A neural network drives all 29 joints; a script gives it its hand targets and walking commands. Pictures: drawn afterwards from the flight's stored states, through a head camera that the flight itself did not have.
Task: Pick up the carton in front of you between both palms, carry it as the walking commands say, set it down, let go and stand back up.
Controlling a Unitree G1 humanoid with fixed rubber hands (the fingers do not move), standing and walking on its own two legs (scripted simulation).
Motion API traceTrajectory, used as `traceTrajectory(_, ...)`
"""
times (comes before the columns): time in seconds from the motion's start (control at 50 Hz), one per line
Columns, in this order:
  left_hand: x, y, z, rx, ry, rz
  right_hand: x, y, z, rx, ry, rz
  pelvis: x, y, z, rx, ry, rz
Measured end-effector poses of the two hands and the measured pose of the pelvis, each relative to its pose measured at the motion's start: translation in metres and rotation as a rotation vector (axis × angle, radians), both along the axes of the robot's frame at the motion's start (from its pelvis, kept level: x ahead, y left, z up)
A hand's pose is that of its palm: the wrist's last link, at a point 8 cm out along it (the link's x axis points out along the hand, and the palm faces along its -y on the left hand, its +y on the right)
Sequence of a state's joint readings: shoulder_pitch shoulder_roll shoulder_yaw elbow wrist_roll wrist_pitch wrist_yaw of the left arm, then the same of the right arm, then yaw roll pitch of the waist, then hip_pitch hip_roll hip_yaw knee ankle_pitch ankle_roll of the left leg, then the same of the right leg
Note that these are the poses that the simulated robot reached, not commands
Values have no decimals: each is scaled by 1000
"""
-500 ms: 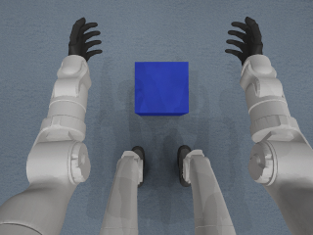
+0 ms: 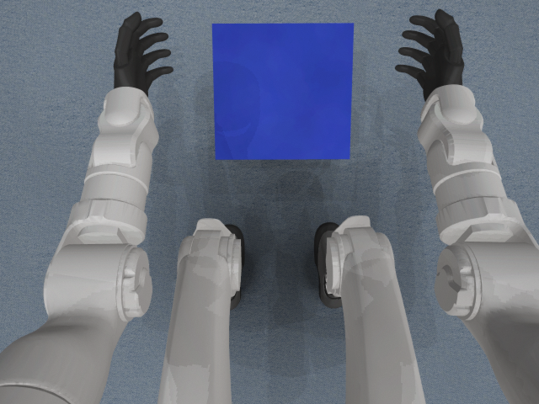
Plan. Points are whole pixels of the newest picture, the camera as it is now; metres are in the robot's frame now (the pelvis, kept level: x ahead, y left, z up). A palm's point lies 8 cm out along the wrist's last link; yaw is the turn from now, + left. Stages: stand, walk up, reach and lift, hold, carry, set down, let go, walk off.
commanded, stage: reach and lift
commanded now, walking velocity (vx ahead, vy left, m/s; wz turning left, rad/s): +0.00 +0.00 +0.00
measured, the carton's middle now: (279, 106) +0.48 +0.00 -0.36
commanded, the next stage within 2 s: none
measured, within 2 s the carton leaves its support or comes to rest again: leaves its support in 1.18 s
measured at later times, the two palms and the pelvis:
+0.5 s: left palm (173, 98) +0.49 +0.18 -0.30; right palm (388, 95) +0.49 -0.19 -0.30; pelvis -0.03 +0.00 -0.12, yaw +0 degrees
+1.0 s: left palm (191, 95) +0.49 +0.15 -0.29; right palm (371, 92) +0.50 -0.15 -0.29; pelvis -0.03 +0.00 -0.11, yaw +0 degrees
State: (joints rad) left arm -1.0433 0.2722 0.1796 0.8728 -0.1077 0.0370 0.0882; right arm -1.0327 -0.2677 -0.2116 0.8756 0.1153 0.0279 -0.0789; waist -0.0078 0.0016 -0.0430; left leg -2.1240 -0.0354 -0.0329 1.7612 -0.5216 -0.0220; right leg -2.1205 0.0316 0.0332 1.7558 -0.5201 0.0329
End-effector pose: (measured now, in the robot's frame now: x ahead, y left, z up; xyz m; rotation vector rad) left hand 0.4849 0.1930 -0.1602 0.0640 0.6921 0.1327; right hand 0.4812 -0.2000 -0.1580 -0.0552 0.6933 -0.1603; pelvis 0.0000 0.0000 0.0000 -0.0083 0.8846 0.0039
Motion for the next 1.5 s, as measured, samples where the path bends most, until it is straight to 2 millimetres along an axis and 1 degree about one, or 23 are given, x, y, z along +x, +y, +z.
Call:
traceTrajectory(0.1, 1, -1, -38, -3, -9, 3, 0, 1, -39, 7, -7, -5, -17, 0, -42, -1, -65, 0)
traceTrajectory(0.22, 4, -6, -76, -12, 17, 11, 4, 8, -77, 14, 17, -6, -31, -1, -77, 0, -135, 1)
traceTrajectory(0.3, 5, -8, -103, -13, 44, 10, 5, 11, -104, 16, 44, -2, -34, -2, -94, 0, -164, 2)
traceTrajectory(0.4, 6, -9, -134, -9, 55, 8, 6, 11, -135, 17, 56, 0, -34, -2, -110, 1, -195, -2)
traceTrajectory(0.46, 5, -10, -143, -10, 52, 12, 7, 13, -145, 16, 51, 8, -31, -2, -115, 2, -220, -1)
traceTrajectory(0.5, 6, -10, -144, -12, 46, 13, 10, 14, -146, 13, 45, 19, -29, -3, -118, 4, -224, -1)
traceTrajectory(0.6, 10, -11, -137, -13, 21, 12, 18, 19, -139, 18, 19, 30, -24, -3, -121, 6, -218, 0)
traceTrajectory(0.7, 7, -15, -134, -20, 36, 7, 13, 22, -135, 21, 39, 28, -23, -3, -119, 6, -203, 1)
traceTrajectory(0.8, 5, -20, -134, -25, 39, 1, 10, 24, -136, 23, 42, 31, -26, -3, -116, 4, -197, 0)
traceTrajectory(0.84, 6, -24, -134, -29, 36, -8, 10, 29, -136, 29, 39, 40, -27, -3, -116, 4, -199, 0)
traceTrajectory(0.92, 9, -41, -134, -43, 33, -40, 14, 45, -136, 43, 33, 65, -31, -3, -114, 4, -203, -1)
traceTrajectory(0.94, 9, -42, -134, -38, 34, -29, 14, 46, -136, 38, 35, 54, -31, -3, -114, 4, -204, -1)
traceTrajectory(1.06, 10, -44, -132, -33, 45, 4, 15, 47, -134, 30, 46, 22, -33, -3, -113, 4, -215, -2)
traceTrajectory(1.18, 14, -43, -129, -35, 68, 7, 20, 48, -131, 28, 69, 24, -30, -3, -120, 6, -233, -2)
traceTrajectory(1.24, 13, -43, -124, -40, 56, 12, 20, 49, -125, 34, 57, 20, -27, -3, -123, 6, -235, -1)
traceTrajectory(1.3, 11, -43, -110, -50, 29, 21, 17, 49, -112, 43, 30, 14, -26, -3, -124, 7, -234, 0)
traceTrajectory(1.34, 8, -43, -95, -56, 5, 26, 15, 49, -97, 49, 6, 10, -25, -3, -122, 7, -235, 1)
traceTrajectory(1.42, 1, -44, -52, -81, -39, 29, 7, 50, -53, 75, -38, 9, -25, -3, -110, 7, -231, 0)
traceTrajectory(1.5, -10, -45, -8, -95, -42, 43, -3, 50, -9, 89, -42, -4, -27, -3, -88, 6, -215, -1)
